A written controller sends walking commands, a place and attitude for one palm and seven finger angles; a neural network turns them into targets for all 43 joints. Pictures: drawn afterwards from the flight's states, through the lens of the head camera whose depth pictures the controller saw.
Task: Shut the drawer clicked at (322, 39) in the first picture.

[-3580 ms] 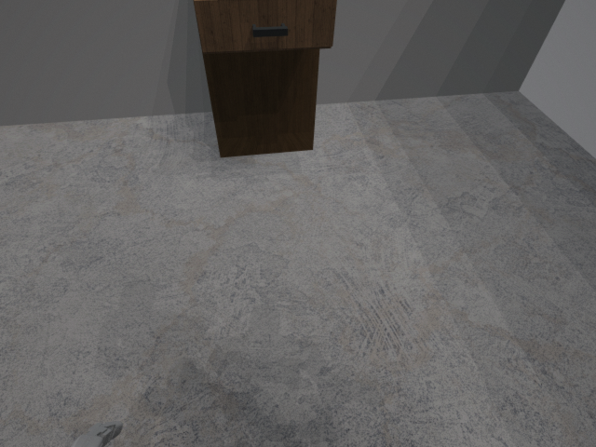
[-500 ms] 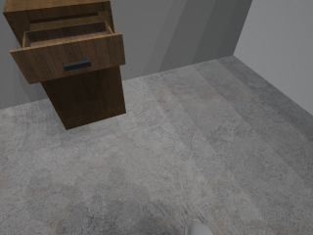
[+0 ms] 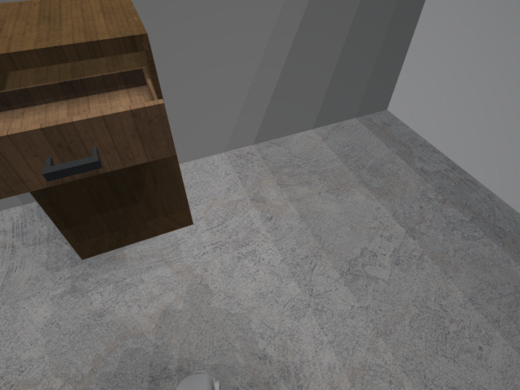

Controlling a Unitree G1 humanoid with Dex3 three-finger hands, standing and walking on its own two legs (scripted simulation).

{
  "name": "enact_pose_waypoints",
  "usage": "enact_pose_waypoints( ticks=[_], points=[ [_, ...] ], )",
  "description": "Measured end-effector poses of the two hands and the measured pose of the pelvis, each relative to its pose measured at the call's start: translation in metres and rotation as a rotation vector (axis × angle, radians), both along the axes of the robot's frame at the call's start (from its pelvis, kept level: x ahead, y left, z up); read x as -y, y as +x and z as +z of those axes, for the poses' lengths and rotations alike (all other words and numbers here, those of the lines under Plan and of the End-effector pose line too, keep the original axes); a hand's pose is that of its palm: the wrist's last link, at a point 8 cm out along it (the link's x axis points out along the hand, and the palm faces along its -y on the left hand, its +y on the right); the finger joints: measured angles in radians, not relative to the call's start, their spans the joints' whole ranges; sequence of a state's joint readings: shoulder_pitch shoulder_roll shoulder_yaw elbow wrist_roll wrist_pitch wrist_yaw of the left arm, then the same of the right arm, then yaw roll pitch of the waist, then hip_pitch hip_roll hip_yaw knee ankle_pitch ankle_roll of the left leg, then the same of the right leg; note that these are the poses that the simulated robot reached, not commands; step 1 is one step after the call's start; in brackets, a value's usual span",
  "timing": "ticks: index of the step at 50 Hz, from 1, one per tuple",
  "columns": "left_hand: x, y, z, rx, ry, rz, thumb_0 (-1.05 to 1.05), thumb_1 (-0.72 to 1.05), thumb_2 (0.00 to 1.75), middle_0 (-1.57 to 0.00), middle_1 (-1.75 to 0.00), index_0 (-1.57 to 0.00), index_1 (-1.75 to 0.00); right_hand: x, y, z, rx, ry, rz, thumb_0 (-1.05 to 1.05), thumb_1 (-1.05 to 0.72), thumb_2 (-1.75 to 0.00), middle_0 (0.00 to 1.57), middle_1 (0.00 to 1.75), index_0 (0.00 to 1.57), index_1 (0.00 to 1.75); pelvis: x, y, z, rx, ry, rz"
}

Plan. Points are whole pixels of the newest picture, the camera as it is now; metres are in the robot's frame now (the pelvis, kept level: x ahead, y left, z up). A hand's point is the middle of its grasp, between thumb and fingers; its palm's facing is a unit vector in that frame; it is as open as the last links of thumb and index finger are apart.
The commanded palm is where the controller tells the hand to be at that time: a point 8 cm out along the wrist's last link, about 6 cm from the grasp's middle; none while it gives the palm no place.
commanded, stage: turn to face it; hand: left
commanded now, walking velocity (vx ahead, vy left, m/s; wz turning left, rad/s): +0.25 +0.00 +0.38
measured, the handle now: (72, 161) +0.58 +0.45 -0.01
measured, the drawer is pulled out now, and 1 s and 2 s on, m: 0.30 0.30 0.30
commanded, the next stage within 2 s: take the last steps up to it in 0.80 s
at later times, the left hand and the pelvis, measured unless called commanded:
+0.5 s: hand (120, 380) +0.18 +0.26 -0.17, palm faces +0.27 -0.94 -0.21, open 7.3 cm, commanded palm none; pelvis +0.14 +0.06 +0.00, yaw +12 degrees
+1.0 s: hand out of the picture +0.15 +0.19 -0.15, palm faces +0.44 -0.86 -0.26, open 7.3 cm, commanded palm none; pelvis +0.17 +0.00 +0.00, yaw +24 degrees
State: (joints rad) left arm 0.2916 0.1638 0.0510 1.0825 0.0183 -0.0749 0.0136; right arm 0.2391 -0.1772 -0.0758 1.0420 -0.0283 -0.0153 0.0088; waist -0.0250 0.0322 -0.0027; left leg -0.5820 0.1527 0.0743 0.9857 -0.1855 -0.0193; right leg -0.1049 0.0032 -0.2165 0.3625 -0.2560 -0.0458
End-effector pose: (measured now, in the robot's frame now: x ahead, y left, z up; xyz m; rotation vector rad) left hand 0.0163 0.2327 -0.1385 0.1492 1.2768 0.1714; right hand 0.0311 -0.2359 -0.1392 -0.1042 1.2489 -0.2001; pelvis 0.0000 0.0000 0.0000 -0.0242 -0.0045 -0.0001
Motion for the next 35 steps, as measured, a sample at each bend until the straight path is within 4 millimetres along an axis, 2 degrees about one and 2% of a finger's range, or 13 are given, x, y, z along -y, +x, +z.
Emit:
enact_pose_waypoints(
  ticks=[4,8,10,12,14,17,21,24,29,35],
  points=[
    [0.0,-0.01,-0.011,-0.09,-0.041,0.069,-0.01,0.93,0.9,-0.2,-0.3,-0.2,-0.29,-0.006,0.076,0.007,0.054,-0.027,0.089,0.0,-0.93,-0.9,0.19,0.29,0.19,0.3,-0.011,0.036,-0.003,0.0,-0.012,0.037],
    [-0.004,-0.017,-0.026,-0.188,-0.086,0.144,0.0,0.92,0.9,-0.2,-0.3,-0.2,-0.3,-0.03,0.146,0.006,0.081,-0.05,0.187,0.0,-0.92,-0.9,0.19,0.29,0.19,0.3,-0.029,0.075,-0.014,0.004,-0.02,0.072],
    [-0.011,-0.016,-0.036,-0.238,-0.105,0.174,0.0,0.91,0.9,-0.2,-0.3,-0.2,-0.3,-0.043,0.174,0.001,0.108,-0.063,0.219,0.0,-0.92,-0.9,0.19,0.29,0.2,0.3,-0.041,0.092,-0.023,0.006,-0.015,0.087],
    [-0.02,-0.005,-0.037,-0.257,-0.107,0.189,0.0,0.91,0.9,-0.2,-0.3,-0.2,-0.3,-0.056,0.191,0.001,0.12,-0.064,0.235,0.0,-0.92,-0.9,0.19,0.3,0.2,0.3,-0.049,0.103,-0.023,0.012,-0.009,0.099],
    [-0.031,0.015,-0.034,-0.231,-0.092,0.198,0.0,0.91,0.9,-0.2,-0.3,-0.2,-0.3,-0.065,0.198,0.004,0.109,-0.06,0.244,0.0,-0.92,-0.9,0.19,0.3,0.2,0.3,-0.053,0.111,-0.019,0.015,-0.01,0.114],
    [-0.049,0.056,-0.026,-0.138,-0.062,0.211,0.01,0.91,0.9,-0.2,-0.3,-0.2,-0.29,-0.074,0.201,0.007,0.073,-0.057,0.25,0.0,-0.92,-0.9,0.2,0.3,0.2,0.3,-0.057,0.12,-0.01,0.016,-0.009,0.145],
    [-0.068,0.106,-0.014,-0.006,-0.02,0.221,0.0,0.91,0.9,-0.2,-0.3,-0.2,-0.29,-0.071,0.207,0.011,0.037,-0.06,0.261,-0.01,-0.94,-0.9,0.2,0.3,0.2,0.3,-0.059,0.131,-0.005,0.011,-0.001,0.18],
    [-0.075,0.135,-0.005,0.058,0.008,0.223,0.0,0.91,0.9,-0.2,-0.3,-0.2,-0.29,-0.068,0.213,0.01,0.023,-0.051,0.265,0.0,-0.93,-0.9,0.2,0.3,0.2,0.3,-0.057,0.14,-0.003,0.006,0.008,0.203],
    [-0.073,0.169,0.007,0.114,0.047,0.218,0.0,0.91,0.9,-0.2,-0.3,-0.2,-0.29,-0.06,0.221,0.003,0.012,-0.027,0.264,0.0,-0.92,-0.9,0.2,0.3,0.2,0.3,-0.047,0.154,-0.003,0.0,0.022,0.238],
    [-0.051,0.19,0.016,0.168,0.091,0.225,0.0,0.91,0.9,-0.2,-0.3,-0.2,-0.29,-0.039,0.23,-0.018,-0.021,0.013,0.276,0.0,-0.91,-0.9,0.2,0.3,0.2,0.3,-0.023,0.168,-0.011,-0.006,0.048,0.277]
  ],
)
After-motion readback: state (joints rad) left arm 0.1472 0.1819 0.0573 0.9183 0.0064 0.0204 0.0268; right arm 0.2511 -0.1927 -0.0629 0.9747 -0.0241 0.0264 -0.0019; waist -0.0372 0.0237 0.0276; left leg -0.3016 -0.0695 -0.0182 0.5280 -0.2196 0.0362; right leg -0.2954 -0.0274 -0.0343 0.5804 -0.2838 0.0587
